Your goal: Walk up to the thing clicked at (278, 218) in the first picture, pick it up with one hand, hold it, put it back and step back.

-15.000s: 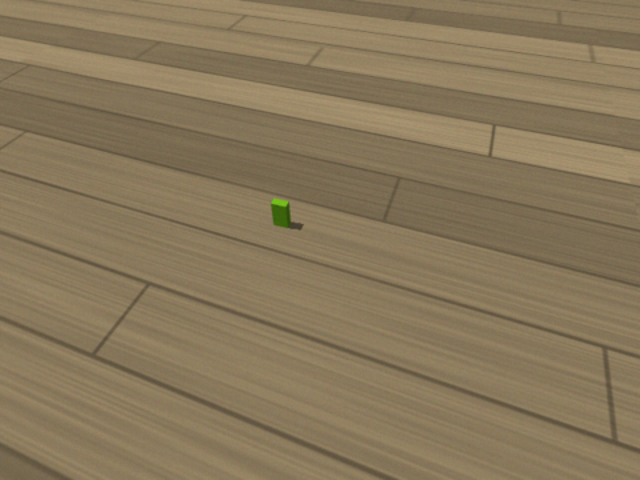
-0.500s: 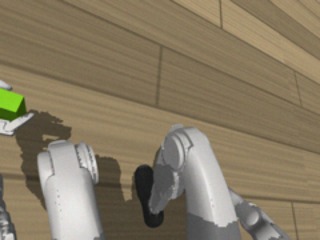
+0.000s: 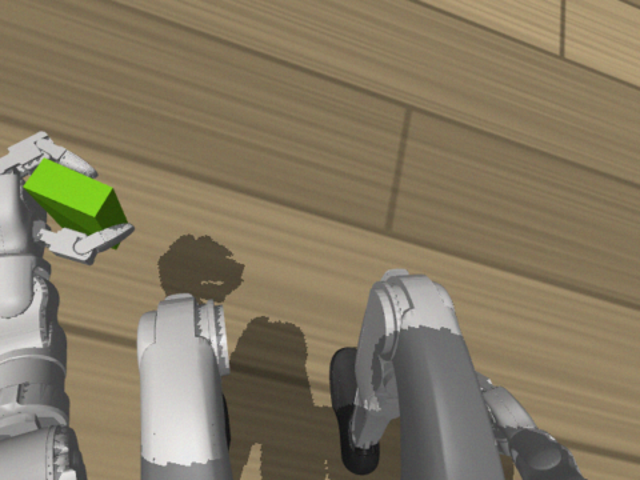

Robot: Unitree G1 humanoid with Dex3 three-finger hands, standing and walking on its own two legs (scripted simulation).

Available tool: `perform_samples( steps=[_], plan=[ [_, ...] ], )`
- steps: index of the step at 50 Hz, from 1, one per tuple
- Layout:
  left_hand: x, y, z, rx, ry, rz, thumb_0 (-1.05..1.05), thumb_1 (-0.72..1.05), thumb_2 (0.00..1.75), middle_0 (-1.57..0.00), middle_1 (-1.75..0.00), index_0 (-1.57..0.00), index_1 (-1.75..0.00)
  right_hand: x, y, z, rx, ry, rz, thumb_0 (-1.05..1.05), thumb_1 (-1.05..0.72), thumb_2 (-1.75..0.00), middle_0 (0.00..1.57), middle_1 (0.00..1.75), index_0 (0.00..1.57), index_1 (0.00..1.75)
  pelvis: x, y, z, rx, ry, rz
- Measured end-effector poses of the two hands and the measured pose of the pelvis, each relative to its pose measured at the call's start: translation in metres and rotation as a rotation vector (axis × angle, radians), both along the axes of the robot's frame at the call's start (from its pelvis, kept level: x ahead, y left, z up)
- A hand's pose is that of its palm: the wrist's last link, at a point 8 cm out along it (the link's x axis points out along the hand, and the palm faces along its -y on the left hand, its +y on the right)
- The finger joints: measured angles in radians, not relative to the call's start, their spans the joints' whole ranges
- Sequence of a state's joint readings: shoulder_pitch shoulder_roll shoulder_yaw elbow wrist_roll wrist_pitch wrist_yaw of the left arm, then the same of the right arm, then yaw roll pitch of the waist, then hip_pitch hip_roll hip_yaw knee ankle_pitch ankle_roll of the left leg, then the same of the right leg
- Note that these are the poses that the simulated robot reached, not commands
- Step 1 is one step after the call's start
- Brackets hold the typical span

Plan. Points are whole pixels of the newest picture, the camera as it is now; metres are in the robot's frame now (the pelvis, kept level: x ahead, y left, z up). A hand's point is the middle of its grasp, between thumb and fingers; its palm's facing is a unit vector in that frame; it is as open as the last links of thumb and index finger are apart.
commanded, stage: hold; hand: left
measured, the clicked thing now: (84, 210) +0.42 +0.26 -0.07
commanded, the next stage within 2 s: lift in 0.12 s
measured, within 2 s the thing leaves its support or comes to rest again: neither
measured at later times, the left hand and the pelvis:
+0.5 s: hand (34, 179) +0.40 +0.25 +0.06, palm faces +0.15 -0.99 -0.07, open 8.9 cm; pelvis +0.01 +0.00 +0.06, yaw +4 degrees
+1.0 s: hand out of the picture +0.38 +0.22 +0.26, palm faces +0.18 -0.98 -0.06, open 8.9 cm; pelvis +0.03 +0.00 +0.22, yaw +5 degrees
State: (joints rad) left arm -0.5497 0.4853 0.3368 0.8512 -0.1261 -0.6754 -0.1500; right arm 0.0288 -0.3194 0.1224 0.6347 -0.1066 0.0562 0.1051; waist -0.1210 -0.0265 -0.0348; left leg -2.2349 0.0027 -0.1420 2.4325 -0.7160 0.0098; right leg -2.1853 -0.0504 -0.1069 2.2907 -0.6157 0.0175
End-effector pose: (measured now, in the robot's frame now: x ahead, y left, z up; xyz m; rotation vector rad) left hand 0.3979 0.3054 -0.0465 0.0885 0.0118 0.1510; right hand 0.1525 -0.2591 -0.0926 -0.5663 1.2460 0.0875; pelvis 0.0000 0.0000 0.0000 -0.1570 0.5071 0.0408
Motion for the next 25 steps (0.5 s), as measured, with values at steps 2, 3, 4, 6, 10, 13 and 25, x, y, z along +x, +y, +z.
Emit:
perform_samples(
  steps=[2,3,4,6,10,13,25],
  plan=[
    [0.002,-0.002,0.005,-0.004,0.004,-0.008,-0.03,-0.45,0.91,-0.97,-1.24,-0.99,-1.22,0.003,-0.001,0.000,0.006,-0.011,-0.014,0.00,-0.91,-0.90,0.20,0.30,0.21,0.30,0.001,-0.001,0.002,0.006,0.010,0.002],
    [0.003,-0.003,0.008,-0.006,0.004,-0.009,-0.03,-0.45,0.91,-0.97,-1.24,-0.99,-1.22,0.004,-0.001,0.001,0.009,-0.016,-0.021,0.00,-0.91,-0.90,0.20,0.30,0.21,0.30,0.002,-0.001,0.003,0.008,0.015,0.004],
    [0.003,-0.003,0.011,-0.009,0.005,-0.008,-0.03,-0.45,0.91,-0.97,-1.24,-0.99,-1.22,0.006,-0.001,0.002,0.013,-0.022,-0.027,0.00,-0.91,-0.90,0.20,0.30,0.21,0.30,0.003,-0.001,0.005,0.011,0.020,0.005],
    [0.002,-0.004,0.016,-0.017,0.009,-0.001,-0.03,-0.45,0.91,-0.97,-1.24,-0.99,-1.22,0.009,0.000,0.003,0.022,-0.032,-0.038,0.00,-0.91,-0.90,0.20,0.30,0.21,0.30,0.004,-0.002,0.008,0.016,0.029,0.008],
    [-0.002,-0.004,0.028,-0.025,0.014,0.008,-0.03,-0.45,0.91,-0.97,-1.23,-0.99,-1.22,0.014,0.000,0.008,0.035,-0.053,-0.056,0.00,-0.92,-0.90,0.20,0.30,0.21,0.30,0.005,-0.002,0.016,0.025,0.042,0.012],
    [-0.006,-0.004,0.040,-0.024,0.009,0.006,-0.03,-0.45,0.92,-0.97,-1.23,-0.99,-1.22,0.017,0.001,0.012,0.044,-0.069,-0.070,0.00,-0.93,-0.90,0.20,0.30,0.21,0.30,0.006,-0.003,0.022,0.033,0.050,0.017],
    [-0.025,-0.004,0.106,-0.021,0.008,0.001,-0.03,-0.46,0.93,-0.98,-1.23,-1.00,-1.21,0.032,0.009,0.051,0.092,-0.168,-0.120,0.00,-0.94,-0.90,0.20,0.30,0.21,0.30,0.005,-0.002,0.065,0.056,0.065,0.029]
  ],
)
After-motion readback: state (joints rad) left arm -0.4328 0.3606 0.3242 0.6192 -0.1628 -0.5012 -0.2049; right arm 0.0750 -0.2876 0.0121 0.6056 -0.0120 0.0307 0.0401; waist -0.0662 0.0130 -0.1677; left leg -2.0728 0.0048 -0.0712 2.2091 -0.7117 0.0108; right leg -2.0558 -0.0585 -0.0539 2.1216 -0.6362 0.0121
